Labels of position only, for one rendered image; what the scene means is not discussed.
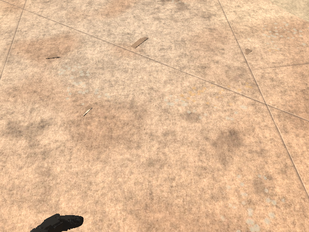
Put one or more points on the left robot hand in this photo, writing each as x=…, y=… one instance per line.
x=57, y=223

